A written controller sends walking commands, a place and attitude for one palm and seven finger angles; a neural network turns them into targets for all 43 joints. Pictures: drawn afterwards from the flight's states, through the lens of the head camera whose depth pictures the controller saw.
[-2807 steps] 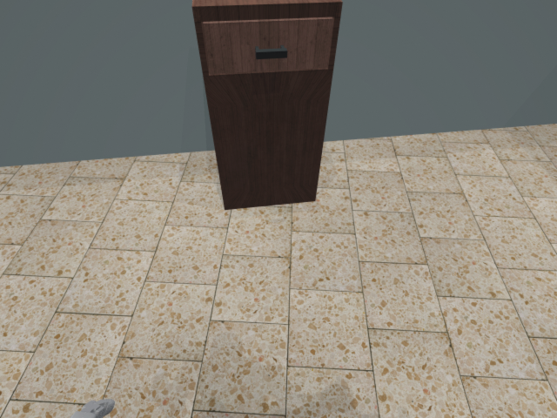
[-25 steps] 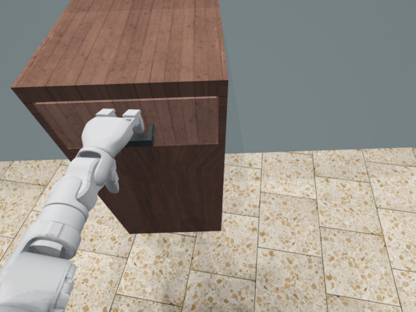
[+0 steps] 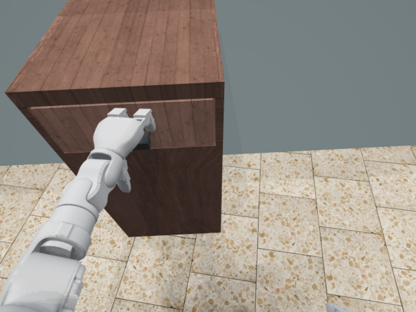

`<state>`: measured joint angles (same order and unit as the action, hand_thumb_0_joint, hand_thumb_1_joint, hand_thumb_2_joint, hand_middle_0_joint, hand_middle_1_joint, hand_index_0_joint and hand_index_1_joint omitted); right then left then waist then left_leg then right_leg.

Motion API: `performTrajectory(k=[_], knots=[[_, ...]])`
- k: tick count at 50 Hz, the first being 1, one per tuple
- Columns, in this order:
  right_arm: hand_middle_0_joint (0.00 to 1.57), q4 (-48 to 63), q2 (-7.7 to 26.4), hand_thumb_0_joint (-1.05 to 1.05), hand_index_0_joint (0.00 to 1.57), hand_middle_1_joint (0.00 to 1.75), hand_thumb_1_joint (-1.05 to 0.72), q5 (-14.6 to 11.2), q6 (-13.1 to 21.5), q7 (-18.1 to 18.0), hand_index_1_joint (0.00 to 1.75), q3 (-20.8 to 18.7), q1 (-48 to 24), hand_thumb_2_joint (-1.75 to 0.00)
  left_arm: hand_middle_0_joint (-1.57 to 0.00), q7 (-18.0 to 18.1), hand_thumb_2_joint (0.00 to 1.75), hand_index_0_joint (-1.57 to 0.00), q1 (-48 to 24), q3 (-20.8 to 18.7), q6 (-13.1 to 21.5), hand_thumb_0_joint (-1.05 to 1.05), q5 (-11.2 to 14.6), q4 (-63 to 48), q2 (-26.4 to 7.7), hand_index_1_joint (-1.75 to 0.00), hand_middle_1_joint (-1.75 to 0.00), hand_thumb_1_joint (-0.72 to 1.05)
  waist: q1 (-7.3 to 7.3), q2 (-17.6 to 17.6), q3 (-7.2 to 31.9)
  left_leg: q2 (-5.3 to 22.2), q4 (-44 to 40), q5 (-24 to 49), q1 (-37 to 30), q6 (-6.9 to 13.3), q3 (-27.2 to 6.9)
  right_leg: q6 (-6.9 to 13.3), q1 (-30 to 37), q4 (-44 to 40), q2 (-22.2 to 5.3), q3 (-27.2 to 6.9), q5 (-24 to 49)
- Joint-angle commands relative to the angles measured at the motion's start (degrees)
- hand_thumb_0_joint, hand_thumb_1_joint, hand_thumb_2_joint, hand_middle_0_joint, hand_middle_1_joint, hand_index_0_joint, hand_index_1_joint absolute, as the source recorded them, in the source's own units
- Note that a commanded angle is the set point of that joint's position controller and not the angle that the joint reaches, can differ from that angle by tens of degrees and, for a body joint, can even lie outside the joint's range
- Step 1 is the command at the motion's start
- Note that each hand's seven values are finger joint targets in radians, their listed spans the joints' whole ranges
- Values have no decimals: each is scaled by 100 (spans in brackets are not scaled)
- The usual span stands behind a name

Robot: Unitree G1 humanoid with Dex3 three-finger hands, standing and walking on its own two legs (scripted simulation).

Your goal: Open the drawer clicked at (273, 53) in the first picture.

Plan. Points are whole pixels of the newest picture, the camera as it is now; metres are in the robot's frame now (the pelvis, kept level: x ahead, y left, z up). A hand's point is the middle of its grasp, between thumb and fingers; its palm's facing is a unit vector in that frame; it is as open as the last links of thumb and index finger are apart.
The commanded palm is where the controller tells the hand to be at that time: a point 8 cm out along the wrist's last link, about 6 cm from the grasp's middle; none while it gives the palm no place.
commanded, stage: move the hooked fingers above the handle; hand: left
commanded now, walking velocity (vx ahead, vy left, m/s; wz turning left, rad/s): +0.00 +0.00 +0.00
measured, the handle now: (129, 137) +0.50 +0.21 +0.01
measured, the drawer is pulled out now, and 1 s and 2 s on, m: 0.00 0.00 0.00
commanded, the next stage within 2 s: lower the fingers behind the handle in 1.62 s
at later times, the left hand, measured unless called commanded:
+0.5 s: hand (117, 146) +0.43 +0.20 +0.07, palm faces +0.06 -0.05 -1.00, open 13.8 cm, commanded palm +0.40 +0.23 +0.13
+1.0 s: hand (128, 129) +0.45 +0.18 +0.09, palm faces +0.16 -0.03 -0.99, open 13.8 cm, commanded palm +0.40 +0.23 +0.13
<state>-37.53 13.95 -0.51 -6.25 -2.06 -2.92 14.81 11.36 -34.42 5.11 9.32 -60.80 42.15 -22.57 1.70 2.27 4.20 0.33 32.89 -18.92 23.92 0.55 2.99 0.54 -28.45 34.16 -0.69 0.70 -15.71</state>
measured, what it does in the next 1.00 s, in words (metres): stands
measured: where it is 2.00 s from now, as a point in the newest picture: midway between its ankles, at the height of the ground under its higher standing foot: outside the picture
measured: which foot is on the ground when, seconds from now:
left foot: down 0.00-1.00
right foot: down 0.00-1.00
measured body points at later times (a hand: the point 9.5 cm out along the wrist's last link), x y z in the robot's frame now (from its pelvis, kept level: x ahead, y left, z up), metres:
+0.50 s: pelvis +0.00 +0.00 +0.00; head +0.05 -0.01 +0.45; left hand +0.42 +0.20 +0.12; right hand +0.10 -0.26 -0.13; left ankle -0.03 +0.11 -0.73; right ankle +0.01 -0.11 -0.73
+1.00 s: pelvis +0.00 +0.00 +0.00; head +0.05 -0.03 +0.45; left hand +0.43 +0.18 +0.15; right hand +0.10 -0.25 -0.14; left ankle -0.03 +0.11 -0.73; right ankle +0.01 -0.11 -0.73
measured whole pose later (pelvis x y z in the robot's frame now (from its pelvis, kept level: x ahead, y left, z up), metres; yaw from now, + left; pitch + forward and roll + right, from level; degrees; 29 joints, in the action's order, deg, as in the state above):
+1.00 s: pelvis +0.00 +0.00 +0.00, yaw -2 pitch +10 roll +1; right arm -39.5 13.7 -0.8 -5.9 -2.1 -1.8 12.7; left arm 19.1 -38.1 5.4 2.5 -61.3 42.1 -22.2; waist 1.1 3.0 3.8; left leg 0.5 31.1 -18.0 22.8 0.5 4.8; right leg 0.4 -28.4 33.2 -0.3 -1.1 -14.6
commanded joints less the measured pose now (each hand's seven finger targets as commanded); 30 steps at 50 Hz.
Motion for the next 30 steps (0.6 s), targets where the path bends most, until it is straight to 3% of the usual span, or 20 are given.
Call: performTrajectory(k=[1,3,5,7,8,9,11,12,14,16,19,21,23,24,26,28,30], knots=[[20,324,663,0,20,30,-90,26,268,-31,30,-222,99,-90,-30,1208,30,-30,-3268,-1231,-430,0,-196,-1160,-2297,-120,-120,-50,-176,260,2265,-241,-192,2105,-321,62,-24,188,1368,-94,178,-9,1734],[20,244,700,0,20,30,-90,29,284,4,30,-232,64,-90,-30,1305,30,-30,-3228,-1180,-820,0,-176,-860,-2272,-120,-120,-50,-172,222,2583,-235,-197,2270,-413,48,32,171,1594,-100,180,-9,1935],[20,179,751,0,20,30,-90,-20,244,13,30,-224,77,-90,-30,1084,30,-30,-3087,-840,-1267,0,-73,-282,-1996,-120,-120,-50,-72,-36,2598,-207,-259,2252,-427,61,69,125,1696,-162,169,20,2079],[20,188,849,0,20,30,-90,-81,190,24,30,-253,107,-90,-30,630,30,-30,-2886,-331,-1595,0,96,82,-1481,-120,-120,-50,54,-246,2508,-157,-319,2291,-537,90,89,104,1652,-249,159,68,2143],[20,268,876,0,20,30,-90,-113,157,42,30,-274,97,-90,-30,324,30,-30,-2781,157,-1689,0,236,81,-900,-120,-120,-50,177,-324,2484,-153,-299,2404,-681,112,59,104,1595,-308,166,80,2192],[20,294,893,0,20,30,-90,-128,127,32,30,-292,147,-90,-30,50,30,-30,-2610,327,-1665,0,353,-93,-704,-120,-120,-50,177,-499,2354,-112,-313,2473,-790,137,40,88,1525,-352,160,111,2201],[20,367,950,0,20,30,-90,-113,25,-20,30,-226,65,-90,-30,-279,30,-30,-2358,101,-1569,0,447,-179,-1008,-120,-120,-50,92,-746,2084,-131,-369,2265,-687,173,27,73,1599,-414,144,92,2117],[20,429,944,0,20,30,-90,-107,1,-47,30,-193,45,-90,-30,-417,30,-30,-2361,189,-1475,0,439,-235,-917,-120,-120,-50,88,-859,1893,-155,-411,2129,-594,184,-11,77,1567,-431,133,102,2025],[20,535,905,0,20,30,-90,-74,16,-78,30,-178,8,-90,-30,-542,30,-30,-2367,67,-1068,0,408,-708,-1022,-120,-120,-50,-17,-770,1742,-173,-411,2102,-576,209,-35,107,1561,-435,112,72,1985],[20,625,851,0,20,30,-90,-29,11,-106,30,-169,2,-90,-30,-448,30,-30,-2318,-290,-659,0,250,-1001,-1395,-120,-120,-50,-153,-559,1731,-193,-372,2124,-527,201,-56,144,1549,-344,116,26,1928],[20,624,750,0,20,30,-90,10,74,-90,30,-208,42,-90,-30,68,30,-30,-2707,-938,-198,0,37,-1581,-2047,-120,-120,-50,-288,54,1957,-176,-299,2405,-576,141,-126,210,1491,-162,147,16,1913],[20,569,674,0,20,30,-90,42,146,-59,30,-235,55,-90,-30,516,30,-30,-2579,-1354,-157,0,-54,-1693,-2305,-120,-120,-50,-408,192,2209,-177,-248,2660,-594,95,-87,222,1603,-80,167,11,2081],[20,506,660,0,20,30,-90,46,193,-13,30,-250,-15,-90,-30,876,30,-30,-2452,-1497,-324,0,-104,-1670,-2380,-120,-120,-50,-447,244,2379,-200,-221,2750,-573,44,-40,221,1726,-59,187,9,2174],[20,446,647,0,20,30,-90,29,225,17,30,-244,-34,-90,-30,988,30,-30,-2565,-1280,-465,0,-132,-1580,-2184,-120,-120,-50,-354,386,2341,-192,-234,2681,-559,12,-26,216,1626,-63,179,20,2136],[20,331,700,0,20,30,-90,2,265,73,30,-272,-62,-90,-30,1049,30,-30,-2448,-970,-849,0,-133,-1269,-1863,-120,-120,-50,-245,257,2291,-141,-294,2605,-635,-1,6,198,1506,-134,197,64,2035],[20,315,773,0,20,30,-90,-70,272,119,30,-302,-65,-90,-30,841,30,-30,-2424,-411,-1238,0,-5,-1015,-1322,-120,-120,-50,-57,117,2277,-114,-330,2537,-779,24,4,184,1441,-249,201,90,1937],[20,309,859,0,20,30,-90,-137,222,109,30,-311,-49,-90,-30,411,30,-30,-2453,262,-1534,0,218,-863,-707,-120,-120,-50,140,-219,2107,-82,-375,2326,-928,69,-38,142,1275,-375,199,122,1788]])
